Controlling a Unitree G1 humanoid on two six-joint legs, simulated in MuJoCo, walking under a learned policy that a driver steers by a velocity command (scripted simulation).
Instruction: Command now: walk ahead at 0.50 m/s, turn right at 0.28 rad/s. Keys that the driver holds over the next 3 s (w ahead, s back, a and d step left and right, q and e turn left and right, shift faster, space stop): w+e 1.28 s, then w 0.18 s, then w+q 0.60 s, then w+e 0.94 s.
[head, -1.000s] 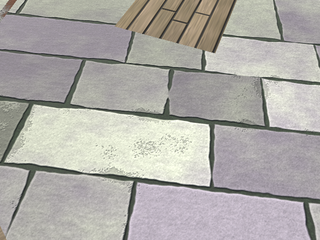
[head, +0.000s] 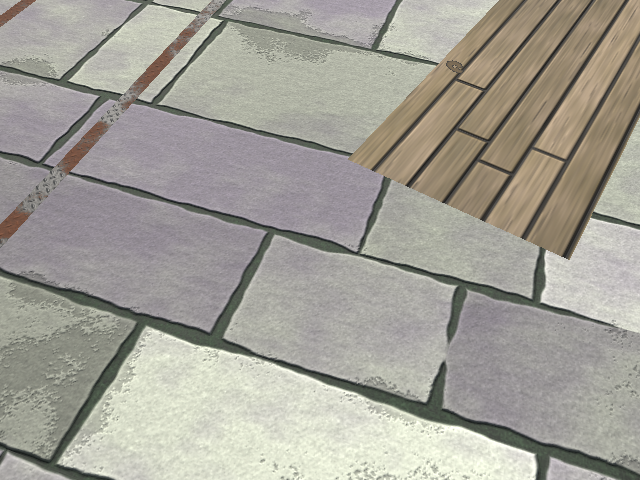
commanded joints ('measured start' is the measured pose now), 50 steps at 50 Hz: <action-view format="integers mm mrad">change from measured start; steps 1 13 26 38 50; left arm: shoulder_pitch -11 -184 9 113 9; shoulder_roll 40 50 163 205 99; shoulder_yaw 12 -3 50 62 24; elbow -47 -135 -55 -60 -130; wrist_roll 2 10 -28 -8 9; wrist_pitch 5 -1 -30 -22 25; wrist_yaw -10 -19 26 47 -14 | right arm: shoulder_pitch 25 117 -63 -312 -16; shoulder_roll -101 -167 -92 -137 -130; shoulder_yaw -23 -29 -12 -7 -27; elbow -22 74 -96 -204 -97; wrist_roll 4 -6 -30 -4 2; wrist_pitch -29 -3 48 19 -19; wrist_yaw -5 -43 6 14 -8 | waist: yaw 4 10 -32 38 -3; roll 104 129 26 -47 144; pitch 52 -7 -3 5 -19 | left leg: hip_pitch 8 267 -459 -360 11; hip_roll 272 304 168 76 324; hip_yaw -131 97 -108 -131 -246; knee -206 117 715 237 -126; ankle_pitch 262 1040 -35 96 182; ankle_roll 83 17 -136 -102 57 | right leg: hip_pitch -125 84 343 503 -60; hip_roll -24 123 -49 -66 17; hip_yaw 24 -192 235 348 43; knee -29 -453 -865 -715 90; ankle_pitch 115 67 361 479 -33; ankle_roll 11 -109 -244 -140 -1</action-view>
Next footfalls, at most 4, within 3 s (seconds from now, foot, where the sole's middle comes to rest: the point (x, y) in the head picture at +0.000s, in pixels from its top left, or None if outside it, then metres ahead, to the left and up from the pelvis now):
0.30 right None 0.32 -0.11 -0.78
0.82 left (343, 405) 0.67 -0.04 -0.78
1.34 right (490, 377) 0.74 -0.38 -0.78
1.90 left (510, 268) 1.07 -0.49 -0.78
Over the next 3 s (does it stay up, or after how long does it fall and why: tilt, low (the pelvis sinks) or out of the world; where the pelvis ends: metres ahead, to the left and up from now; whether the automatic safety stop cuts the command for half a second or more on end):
stays up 1.41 -0.85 -0.02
